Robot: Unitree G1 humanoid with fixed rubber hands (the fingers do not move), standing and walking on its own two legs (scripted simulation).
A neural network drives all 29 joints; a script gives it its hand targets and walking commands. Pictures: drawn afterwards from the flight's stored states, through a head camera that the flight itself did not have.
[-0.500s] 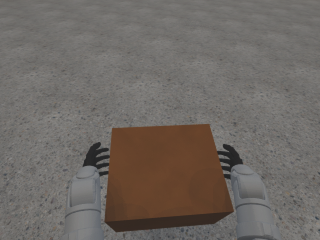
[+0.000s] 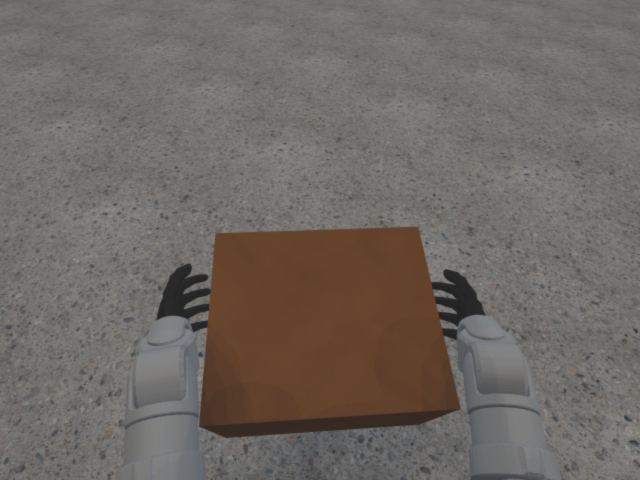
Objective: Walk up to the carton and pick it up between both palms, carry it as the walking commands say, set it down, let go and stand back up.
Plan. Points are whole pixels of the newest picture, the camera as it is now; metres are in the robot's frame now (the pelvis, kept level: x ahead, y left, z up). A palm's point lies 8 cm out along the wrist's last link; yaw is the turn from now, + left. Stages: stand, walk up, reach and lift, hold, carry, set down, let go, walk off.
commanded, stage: carry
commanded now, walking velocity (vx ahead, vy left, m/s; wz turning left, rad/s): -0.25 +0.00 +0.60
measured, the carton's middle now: (321, 332) +0.32 +0.00 -0.03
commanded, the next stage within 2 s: none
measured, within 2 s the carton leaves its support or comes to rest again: neither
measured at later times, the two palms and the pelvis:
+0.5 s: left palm out of the picture +0.11 +0.27 +0.07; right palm (408, 375) +0.21 -0.09 +0.08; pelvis -0.07 +0.02 +0.00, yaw +13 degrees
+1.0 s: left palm out of the picture +0.07 +0.23 +0.09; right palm (454, 408) +0.17 -0.12 +0.09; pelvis -0.11 -0.01 -0.01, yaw +14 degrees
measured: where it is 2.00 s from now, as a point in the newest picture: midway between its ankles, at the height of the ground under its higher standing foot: outside the picture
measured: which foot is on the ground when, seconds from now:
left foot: down 0.00-0.08, up 0.10-0.28, down 0.30-0.68, up 0.70-0.94, down 0.96-1.00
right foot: down 0.00-0.30, up 0.32-0.64, down 0.66-1.00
